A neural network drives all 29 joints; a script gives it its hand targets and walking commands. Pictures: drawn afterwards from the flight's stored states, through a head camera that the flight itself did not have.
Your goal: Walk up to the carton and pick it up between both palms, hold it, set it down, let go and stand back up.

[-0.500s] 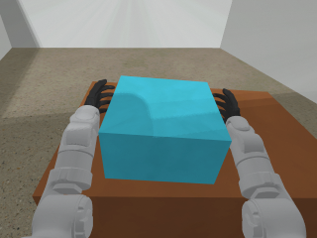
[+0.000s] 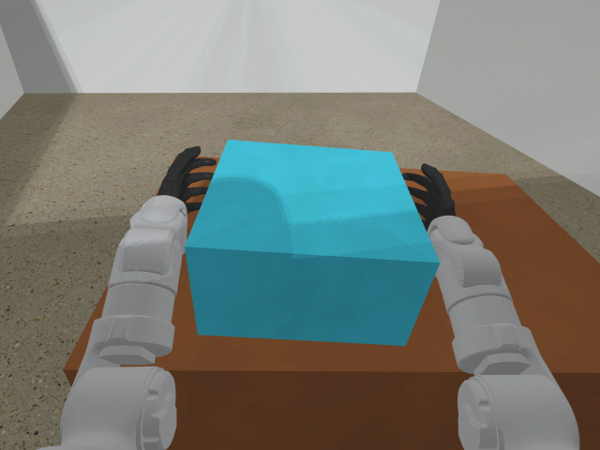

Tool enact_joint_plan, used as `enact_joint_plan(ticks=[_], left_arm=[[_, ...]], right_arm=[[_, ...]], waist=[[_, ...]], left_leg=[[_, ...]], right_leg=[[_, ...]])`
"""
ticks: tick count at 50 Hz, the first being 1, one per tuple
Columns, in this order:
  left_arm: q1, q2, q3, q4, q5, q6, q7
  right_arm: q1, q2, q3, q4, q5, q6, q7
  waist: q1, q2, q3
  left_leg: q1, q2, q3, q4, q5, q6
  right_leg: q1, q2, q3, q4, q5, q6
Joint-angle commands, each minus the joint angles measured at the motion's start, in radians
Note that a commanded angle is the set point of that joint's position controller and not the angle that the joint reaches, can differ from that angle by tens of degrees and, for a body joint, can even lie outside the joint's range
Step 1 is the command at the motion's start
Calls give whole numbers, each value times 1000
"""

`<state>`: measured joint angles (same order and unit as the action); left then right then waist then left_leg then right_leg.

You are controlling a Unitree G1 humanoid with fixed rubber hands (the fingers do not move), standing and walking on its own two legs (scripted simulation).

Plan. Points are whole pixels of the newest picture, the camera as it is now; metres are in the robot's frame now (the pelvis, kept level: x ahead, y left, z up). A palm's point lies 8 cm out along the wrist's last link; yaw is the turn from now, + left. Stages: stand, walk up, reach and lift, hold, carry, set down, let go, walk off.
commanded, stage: hold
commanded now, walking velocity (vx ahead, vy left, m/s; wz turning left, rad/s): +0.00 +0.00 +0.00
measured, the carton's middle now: (307, 231) +0.38 +0.01 +0.17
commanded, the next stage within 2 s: none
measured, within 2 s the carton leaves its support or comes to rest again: neither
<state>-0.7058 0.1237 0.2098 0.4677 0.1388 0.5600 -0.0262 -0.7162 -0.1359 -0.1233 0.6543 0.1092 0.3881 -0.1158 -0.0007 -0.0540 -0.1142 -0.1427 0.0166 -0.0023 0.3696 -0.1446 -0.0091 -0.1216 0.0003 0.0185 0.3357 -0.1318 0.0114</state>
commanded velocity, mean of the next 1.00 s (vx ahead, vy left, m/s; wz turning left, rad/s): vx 0.00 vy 0.00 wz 0.00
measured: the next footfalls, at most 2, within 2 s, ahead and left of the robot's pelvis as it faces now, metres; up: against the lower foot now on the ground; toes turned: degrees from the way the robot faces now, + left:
none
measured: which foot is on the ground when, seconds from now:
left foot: down 0.00-1.00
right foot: down 0.00-1.00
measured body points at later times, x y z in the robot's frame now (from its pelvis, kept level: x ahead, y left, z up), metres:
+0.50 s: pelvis +0.00 +0.00 +0.00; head -0.08 +0.02 +0.44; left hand +0.38 +0.19 +0.21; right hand +0.38 -0.16 +0.21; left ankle +0.04 +0.12 -0.75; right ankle +0.04 -0.13 -0.75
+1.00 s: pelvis +0.00 +0.00 +0.00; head -0.08 +0.02 +0.44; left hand +0.38 +0.19 +0.21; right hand +0.38 -0.16 +0.21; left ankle +0.04 +0.12 -0.75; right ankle +0.04 -0.13 -0.75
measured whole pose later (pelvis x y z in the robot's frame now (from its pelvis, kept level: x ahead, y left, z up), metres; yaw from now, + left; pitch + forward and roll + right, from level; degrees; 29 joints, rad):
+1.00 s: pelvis +0.00 +0.00 +0.00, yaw +0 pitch -5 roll +0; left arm -0.71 0.12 0.22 0.44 0.14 0.60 -0.04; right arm -0.72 -0.14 -0.12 0.63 0.11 0.42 -0.12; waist 0.00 -0.05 -0.11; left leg -0.14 0.02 0.00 0.37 -0.14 -0.01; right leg -0.12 0.00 0.02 0.34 -0.13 0.01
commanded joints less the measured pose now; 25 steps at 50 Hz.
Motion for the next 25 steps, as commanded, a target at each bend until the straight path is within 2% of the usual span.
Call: enact_joint_plan(ticks=[1,2,3,4,5,7,8,9,10,11,12,13,14,15,16,17,18,19,20,21,22,23,25], left_arm=[[-582,-678,-287,-273,-88,6,-155],[-582,-685,-288,-273,-89,6,-155],[-593,-674,-281,-273,-92,8,-156],[-579,-668,-265,-255,-78,11,-160],[-592,-657,-271,-250,-85,13,-162],[-573,-647,-248,-257,-66,18,-168],[-627,-677,-288,-269,-90,11,-162],[-582,-668,-267,-256,-82,17,-163],[-585,-687,-283,-270,-87,17,-163],[-589,-671,-279,-251,-89,20,-164],[-611,-668,-261,-239,-82,16,-164],[-594,-688,-294,-273,-94,16,-163],[-586,-680,-287,-291,-95,17,-163],[-603,-679,-275,-256,-85,21,-163],[-580,-671,-283,-293,-92,21,-166],[-604,-681,-282,-284,-83,17,-159],[-611,-689,-285,-299,-94,14,-155],[-601,-677,-278,-240,-82,23,-163],[-587,-673,-280,-258,-89,22,-165],[-593,-675,-279,-251,-91,22,-168],[-569,-660,-250,-235,-70,29,-171],[-595,-667,-260,-244,-72,24,-172],[-560,-655,-249,-256,-68,26,-174]], right_arm=[[-745,561,316,-287,168,-67,149],[-755,559,317,-304,175,-63,148],[-753,552,318,-303,174,-57,145],[-751,554,323,-286,170,-54,143],[-754,549,303,-279,162,-51,142],[-754,565,322,-307,174,-51,143],[-788,562,316,-293,164,-55,144],[-789,551,315,-325,171,-55,143],[-769,553,319,-313,183,-54,145],[-759,545,309,-303,167,-47,142],[-774,537,293,-274,158,-43,143],[-746,541,306,-282,168,-44,144],[-757,552,327,-324,185,-50,144],[-771,539,302,-292,170,-44,147],[-757,546,319,-335,178,-50,147],[-779,546,320,-316,178,-50,145],[-758,559,318,-299,176,-47,147],[-758,535,296,-276,168,-39,145],[-766,547,307,-293,169,-46,150],[-766,541,302,-281,164,-41,149],[-777,542,303,-305,171,-44,151],[-781,547,295,-290,163,-43,150],[-743,559,318,-307,170,-41,147]], waist=[[-83,77,-229],[-87,82,-234],[-87,61,-218],[-76,51,-220],[-78,79,-200],[-62,55,-213],[-77,87,-220],[-72,72,-233],[-82,76,-228],[-94,67,-208],[-81,67,-196],[-94,85,-218],[-81,71,-264],[-84,94,-206],[-88,72,-252],[-77,85,-231],[-87,86,-242],[-93,88,-178],[-85,71,-214],[-91,83,-203],[-69,62,-193],[-77,71,-194],[-77,53,-220]], left_leg=[[58,-59,2,-132,56,-7],[60,-62,-7,-126,67,-10],[57,-61,-7,-125,74,-10],[59,-65,-4,-130,66,-3],[38,-66,2,-132,36,-5],[52,-67,7,-127,71,10],[54,-63,-1,-131,38,-5],[43,-63,-5,-132,53,-2],[53,-61,-5,-128,72,-10],[43,-63,-10,-133,27,-6],[36,-57,-6,-144,2,-4],[34,-59,-7,-137,29,-13],[52,-60,-12,-122,65,-7],[48,-59,-7,-134,39,-11],[58,-60,-6,-122,80,-8],[57,-58,-10,-127,62,-13],[60,-60,-9,-121,74,-16],[33,-62,-9,-140,0,-12],[31,-55,-10,-142,19,-6],[37,-59,-11,-140,19,-7],[26,-60,-4,-138,5,7],[23,-62,0,-145,5,4],[32,-66,-6,-130,47,6]], right_leg=[[177,49,-25,-112,18,-23],[170,49,-20,-111,29,-22],[175,50,-16,-115,29,-22],[174,49,-17,-119,15,-20],[154,43,-12,-125,-13,-22],[189,47,-16,-113,27,-18],[141,46,-22,-113,-17,-23],[181,49,-19,-116,1,-24],[181,50,-21,-111,24,-22],[164,49,-17,-116,-4,-23],[155,47,-21,-117,-40,-25],[175,50,-22,-108,3,-26],[190,52,-15,-102,37,-23],[157,49,-20,-111,-11,-28],[196,53,-16,-106,48,-27],[181,52,-22,-106,9,-28],[182,52,-17,-104,28,-27],[154,49,-18,-118,-36,-26],[171,52,-19,-111,-12,-28],[158,46,-15,-118,-21,-25],[165,49,-18,-113,-33,-23],[173,47,-24,-111,-34,-22],[207,51,-19,-104,28,-23]])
